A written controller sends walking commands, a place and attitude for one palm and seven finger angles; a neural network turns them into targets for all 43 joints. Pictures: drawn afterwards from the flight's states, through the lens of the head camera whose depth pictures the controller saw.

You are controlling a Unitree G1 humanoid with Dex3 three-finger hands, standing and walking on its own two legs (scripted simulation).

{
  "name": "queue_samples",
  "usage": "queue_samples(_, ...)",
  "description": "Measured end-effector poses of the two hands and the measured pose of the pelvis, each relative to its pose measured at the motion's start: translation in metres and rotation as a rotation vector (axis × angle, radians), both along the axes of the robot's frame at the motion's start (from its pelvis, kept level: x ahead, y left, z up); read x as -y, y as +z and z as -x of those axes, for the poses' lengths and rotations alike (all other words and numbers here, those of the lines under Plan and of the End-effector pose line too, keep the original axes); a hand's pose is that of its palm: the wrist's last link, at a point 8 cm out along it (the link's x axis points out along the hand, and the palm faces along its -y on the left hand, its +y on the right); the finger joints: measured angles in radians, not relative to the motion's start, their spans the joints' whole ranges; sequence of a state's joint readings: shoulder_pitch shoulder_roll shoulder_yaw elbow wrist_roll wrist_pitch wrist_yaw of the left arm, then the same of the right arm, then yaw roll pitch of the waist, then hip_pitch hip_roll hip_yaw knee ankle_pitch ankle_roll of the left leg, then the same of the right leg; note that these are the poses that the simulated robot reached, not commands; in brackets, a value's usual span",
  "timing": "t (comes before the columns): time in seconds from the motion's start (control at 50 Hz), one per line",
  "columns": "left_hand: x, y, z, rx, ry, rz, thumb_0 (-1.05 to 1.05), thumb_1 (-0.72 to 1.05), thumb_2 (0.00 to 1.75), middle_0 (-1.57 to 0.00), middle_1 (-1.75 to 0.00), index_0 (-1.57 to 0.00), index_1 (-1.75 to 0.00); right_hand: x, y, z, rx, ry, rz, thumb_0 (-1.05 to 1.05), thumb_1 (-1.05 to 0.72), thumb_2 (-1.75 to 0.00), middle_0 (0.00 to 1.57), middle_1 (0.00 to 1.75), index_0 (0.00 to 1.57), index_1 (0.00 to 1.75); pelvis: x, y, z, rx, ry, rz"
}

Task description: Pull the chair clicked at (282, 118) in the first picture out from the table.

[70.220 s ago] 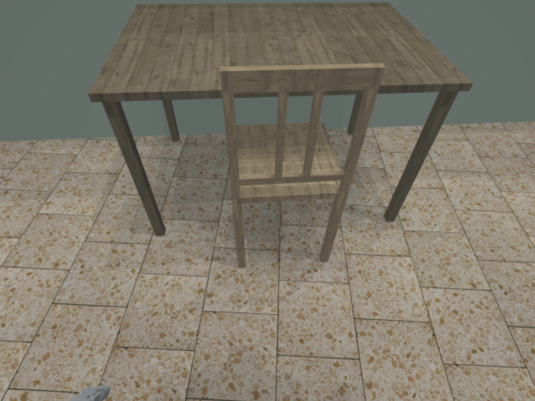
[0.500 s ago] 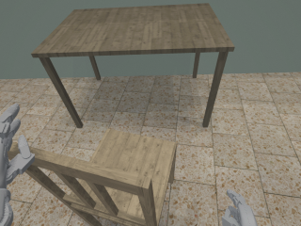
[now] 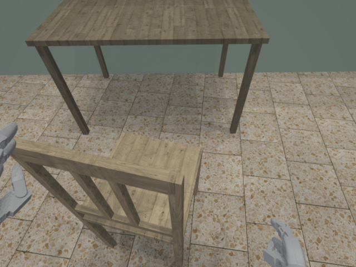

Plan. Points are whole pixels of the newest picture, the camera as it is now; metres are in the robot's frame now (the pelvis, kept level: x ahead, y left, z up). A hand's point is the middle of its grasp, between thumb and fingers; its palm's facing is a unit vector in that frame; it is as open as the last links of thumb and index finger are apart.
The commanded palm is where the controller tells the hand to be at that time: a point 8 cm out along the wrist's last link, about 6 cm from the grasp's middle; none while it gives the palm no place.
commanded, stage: step back with the hand held close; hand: left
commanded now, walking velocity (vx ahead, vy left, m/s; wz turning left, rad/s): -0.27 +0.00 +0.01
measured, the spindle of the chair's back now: (95, 196) +0.29 +0.26 -0.09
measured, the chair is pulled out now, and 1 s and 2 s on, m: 0.62 0.62 0.62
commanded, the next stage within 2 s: stop stepping back and stand still in 0.64 s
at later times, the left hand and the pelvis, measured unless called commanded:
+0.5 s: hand out of the picture +0.10 +0.27 +0.18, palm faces +0.45 -0.73 -0.51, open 7.4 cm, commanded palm +0.05 +0.31 +0.18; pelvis -0.07 +0.00 -0.01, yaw +3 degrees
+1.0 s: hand out of the picture +0.06 +0.28 +0.16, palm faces +0.41 -0.76 -0.51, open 7.4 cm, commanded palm +0.00 +0.31 +0.18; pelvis -0.13 +0.00 -0.01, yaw +2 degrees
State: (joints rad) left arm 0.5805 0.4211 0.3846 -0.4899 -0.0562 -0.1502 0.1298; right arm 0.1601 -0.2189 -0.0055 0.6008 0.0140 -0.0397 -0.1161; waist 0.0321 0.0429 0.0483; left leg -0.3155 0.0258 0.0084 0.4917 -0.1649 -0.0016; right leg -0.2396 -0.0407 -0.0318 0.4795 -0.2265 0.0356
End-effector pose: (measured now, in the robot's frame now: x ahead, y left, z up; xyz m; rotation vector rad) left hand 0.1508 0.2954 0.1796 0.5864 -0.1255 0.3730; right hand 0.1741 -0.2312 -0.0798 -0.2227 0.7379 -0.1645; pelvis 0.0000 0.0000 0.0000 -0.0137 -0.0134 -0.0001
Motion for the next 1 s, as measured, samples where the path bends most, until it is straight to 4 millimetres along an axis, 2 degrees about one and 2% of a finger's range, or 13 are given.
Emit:
queue_samples(0.1, 0.000, 0.000, 0.019, 0.060, -0.007, 0.014, 0.02, 0.89, 0.90, -0.21, -0.30, -0.21, -0.30, -0.003, 0.003, 0.021, 0.021, 0.020, 0.018, 0.01, -0.90, -0.89, 0.20, 0.30, 0.20, 0.30, -0.001, -0.002, 0.019, 0.000, 0.007, 0.012)
queue_samples(0.32, -0.013, 0.010, 0.043, 0.136, -0.032, -0.064, 0.02, 0.89, 0.90, -0.21, -0.30, -0.21, -0.30, -0.010, 0.001, 0.063, 0.036, 0.012, 0.022, 0.01, -0.90, -0.89, 0.20, 0.30, 0.21, 0.30, -0.006, -0.008, 0.049, 0.013, 0.038, 0.027)
queue_samples(0.42, -0.008, 0.012, 0.070, 0.118, -0.021, -0.112, 0.02, 0.89, 0.90, -0.21, -0.30, -0.21, -0.30, -0.011, -0.008, 0.073, 0.023, 0.064, 0.006, 0.01, -0.90, -0.89, 0.20, 0.30, 0.21, 0.30, 0.001, -0.012, 0.064, 0.018, 0.073, 0.019)
queue_samples(0.48, -0.005, 0.015, 0.087, 0.149, -0.021, -0.098, 0.02, 0.89, 0.90, -0.21, -0.30, -0.21, -0.30, -0.009, -0.012, 0.079, -0.011, 0.082, 0.023, 0.01, -0.90, -0.89, 0.20, 0.30, 0.21, 0.30, -0.003, -0.013, 0.070, 0.018, 0.059, 0.000)
queue_samples(0.56, -0.016, 0.015, 0.096, 0.222, -0.001, -0.062, 0.02, 0.89, 0.90, -0.21, -0.30, -0.21, -0.30, -0.012, -0.008, 0.086, -0.024, 0.085, 0.057, 0.01, -0.90, -0.89, 0.20, 0.30, 0.21, 0.30, -0.011, -0.014, 0.075, -0.006, 0.064, -0.013)
queue_samples(0.6, -0.025, 0.011, 0.097, 0.259, 0.008, -0.076, 0.02, 0.89, 0.90, -0.21, -0.30, -0.21, -0.30, -0.015, -0.009, 0.087, 0.007, 0.085, 0.075, 0.01, -0.90, -0.89, 0.20, 0.30, 0.21, 0.30, -0.014, -0.021, 0.084, -0.010, 0.089, -0.006)
queue_samples(0.66, -0.033, 0.003, 0.097, 0.245, 0.036, -0.045, 0.02, 0.89, 0.90, -0.21, -0.30, -0.21, -0.30, -0.023, -0.007, 0.094, 0.024, 0.076, 0.041, 0.01, -0.90, -0.89, 0.20, 0.30, 0.21, 0.30, -0.011, -0.019, 0.096, 0.006, 0.072, -0.015)
queue_samples(0.7, -0.030, 0.002, 0.098, 0.214, 0.035, -0.023, 0.02, 0.89, 0.90, -0.21, -0.30, -0.21, -0.30, -0.028, -0.005, 0.100, 0.035, 0.081, 0.009, 0.01, -0.90, -0.89, 0.20, 0.30, 0.20, 0.30, -0.009, -0.014, 0.102, 0.005, 0.070, 0.001)
queue_samples(0.76, -0.013, 0.014, 0.105, 0.212, -0.015, -0.048, 0.02, 0.89, 0.90, -0.21, -0.30, -0.21, -0.30, -0.030, -0.005, 0.112, 0.039, 0.098, -0.028, 0.01, -0.90, -0.89, 0.20, 0.30, 0.21, 0.30, -0.004, -0.010, 0.110, -0.003, 0.059, 0.018)
queue_samples(0.82, 0.008, 0.025, 0.118, 0.215, -0.084, -0.136, 0.02, 0.89, 0.90, -0.21, -0.30, -0.21, -0.30, -0.025, -0.013, 0.123, 0.042, 0.103, -0.054, 0.01, -0.90, -0.89, 0.20, 0.30, 0.21, 0.30, 0.004, -0.017, 0.117, -0.014, 0.031, 0.021)
queue_samples(0.88, 0.014, 0.025, 0.123, 0.180, -0.110, -0.126, 0.02, 0.89, 0.90, -0.21, -0.30, -0.21, -0.30, -0.015, -0.018, 0.140, -0.008, 0.070, -0.052, 0.01, -0.90, -0.89, 0.20, 0.30, 0.21, 0.30, 0.005, -0.013, 0.127, -0.007, 0.032, 0.026)
queue_samples(0.94, 0.003, 0.018, 0.125, 0.142, -0.074, -0.074, 0.01, 0.89, 0.90, -0.21, -0.30, -0.21, -0.30, -0.004, -0.011, 0.160, -0.051, 0.019, -0.030, 0.01, -0.90, -0.89, 0.20, 0.30, 0.21, 0.30, 0.003, -0.005, 0.130, -0.009, 0.027, -0.013)
queue_samples(1.0, -0.015, 0.003, 0.128, 0.103, -0.027, -0.040, 0.01, 0.89, 0.90, -0.22, -0.30, -0.21, -0.30, 0.007, -0.003, 0.173, -0.028, -0.031, 0.017, 0.01, -0.90, -0.89, 0.20, 0.30, 0.21, 0.30, -0.004, -0.006, 0.131, -0.015, 0.034, -0.005)
